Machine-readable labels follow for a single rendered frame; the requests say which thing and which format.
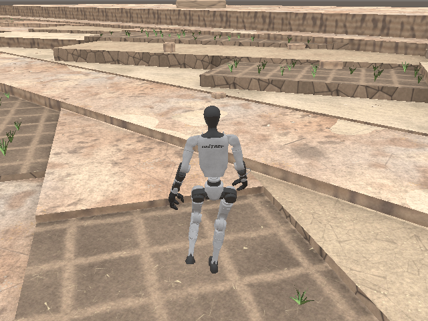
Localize right robot hand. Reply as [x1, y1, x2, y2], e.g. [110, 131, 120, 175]
[232, 179, 247, 191]

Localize right robot upper arm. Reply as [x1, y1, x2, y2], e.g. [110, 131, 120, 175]
[227, 134, 245, 171]

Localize left robot hand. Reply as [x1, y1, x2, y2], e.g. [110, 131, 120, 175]
[169, 192, 184, 210]

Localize right robot forearm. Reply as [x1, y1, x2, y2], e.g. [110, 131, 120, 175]
[237, 161, 247, 182]

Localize left robot forearm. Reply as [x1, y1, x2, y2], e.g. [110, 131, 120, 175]
[171, 163, 186, 194]

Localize robot left shin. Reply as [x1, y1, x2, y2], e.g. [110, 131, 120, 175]
[188, 213, 199, 256]

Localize left robot upper arm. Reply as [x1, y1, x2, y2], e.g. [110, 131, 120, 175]
[179, 135, 199, 173]

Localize robot left thigh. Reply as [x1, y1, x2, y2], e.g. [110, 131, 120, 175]
[191, 185, 205, 224]

